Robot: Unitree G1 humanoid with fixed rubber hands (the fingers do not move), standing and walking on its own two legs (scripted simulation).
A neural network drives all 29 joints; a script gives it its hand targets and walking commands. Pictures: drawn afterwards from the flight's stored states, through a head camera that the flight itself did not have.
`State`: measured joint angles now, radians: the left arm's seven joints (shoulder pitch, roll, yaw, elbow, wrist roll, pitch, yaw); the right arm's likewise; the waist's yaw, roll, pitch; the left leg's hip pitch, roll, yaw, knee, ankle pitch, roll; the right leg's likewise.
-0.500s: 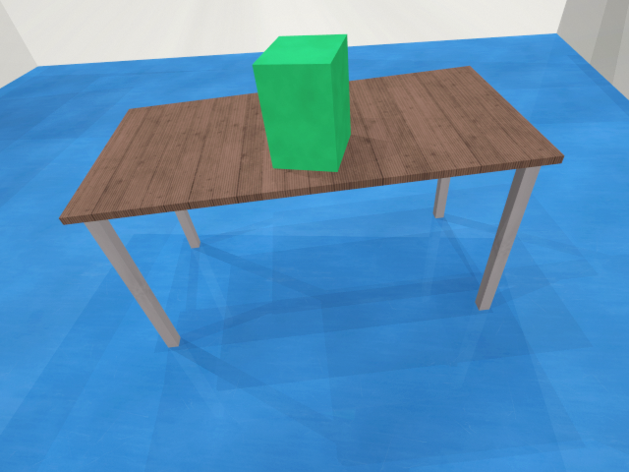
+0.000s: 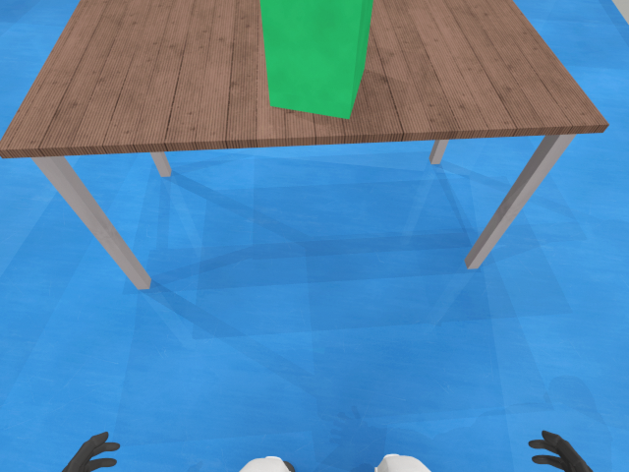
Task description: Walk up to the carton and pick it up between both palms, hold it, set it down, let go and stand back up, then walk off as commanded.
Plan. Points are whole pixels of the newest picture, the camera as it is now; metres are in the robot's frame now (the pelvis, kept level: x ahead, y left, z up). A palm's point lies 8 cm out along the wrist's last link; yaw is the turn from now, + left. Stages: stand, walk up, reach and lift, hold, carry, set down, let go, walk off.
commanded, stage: walk off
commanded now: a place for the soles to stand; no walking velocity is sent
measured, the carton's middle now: (321, 26) +0.91 +0.01 +0.06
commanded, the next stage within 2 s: stand in 0.56 s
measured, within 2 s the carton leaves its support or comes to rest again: neither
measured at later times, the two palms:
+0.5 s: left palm out of the picture +0.09 +0.33 -0.10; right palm out of the picture +0.06 -0.31 -0.09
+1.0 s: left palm out of the picture +0.09 +0.31 -0.07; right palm out of the picture +0.10 -0.31 -0.10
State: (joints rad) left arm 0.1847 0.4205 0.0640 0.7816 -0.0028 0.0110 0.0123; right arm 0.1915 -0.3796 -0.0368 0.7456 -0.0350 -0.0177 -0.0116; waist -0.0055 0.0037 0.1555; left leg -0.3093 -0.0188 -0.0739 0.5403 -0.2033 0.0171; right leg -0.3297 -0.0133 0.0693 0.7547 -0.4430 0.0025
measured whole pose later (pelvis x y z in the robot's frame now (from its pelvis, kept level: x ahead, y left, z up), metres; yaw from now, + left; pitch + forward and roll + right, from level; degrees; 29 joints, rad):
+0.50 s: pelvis -0.02 +0.00 +0.00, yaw +4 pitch -3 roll +1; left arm 0.13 0.43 0.05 0.83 0.00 0.03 0.00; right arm 0.25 -0.39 -0.05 0.86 -0.03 -0.01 0.00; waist -0.02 -0.06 0.10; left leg -0.17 -0.02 -0.06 0.53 -0.31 -0.02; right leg -0.32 -0.03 0.06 0.74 -0.46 0.00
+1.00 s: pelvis -0.03 -0.01 +0.01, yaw +3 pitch -3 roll +1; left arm 0.07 0.39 0.03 0.94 0.00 -0.02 0.00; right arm 0.10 -0.40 -0.02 0.96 0.00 -0.02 0.00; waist 0.00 0.03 0.03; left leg -0.14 0.02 -0.06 0.42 -0.24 -0.05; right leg -0.19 -0.02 0.03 0.47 -0.23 0.01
